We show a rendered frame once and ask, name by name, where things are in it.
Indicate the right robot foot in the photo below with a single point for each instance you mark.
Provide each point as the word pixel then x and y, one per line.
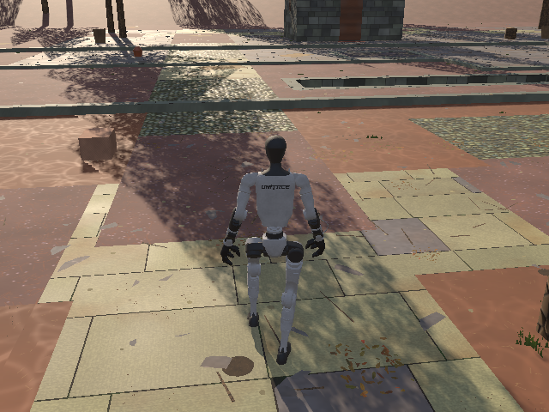
pixel 281 356

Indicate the robot left forearm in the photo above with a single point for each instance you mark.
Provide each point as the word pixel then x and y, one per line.
pixel 232 230

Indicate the right robot upper arm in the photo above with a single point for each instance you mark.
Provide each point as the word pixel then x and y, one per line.
pixel 302 181

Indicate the left robot upper arm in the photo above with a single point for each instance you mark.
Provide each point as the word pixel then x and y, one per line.
pixel 247 181

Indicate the robot right hand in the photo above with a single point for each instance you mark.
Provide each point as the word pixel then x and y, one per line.
pixel 315 244

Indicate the left robot thigh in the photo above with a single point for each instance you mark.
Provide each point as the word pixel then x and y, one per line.
pixel 253 249

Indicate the robot right forearm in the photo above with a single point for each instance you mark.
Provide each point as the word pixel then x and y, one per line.
pixel 316 228

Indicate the robot left hand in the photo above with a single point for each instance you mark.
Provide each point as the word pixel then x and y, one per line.
pixel 224 252

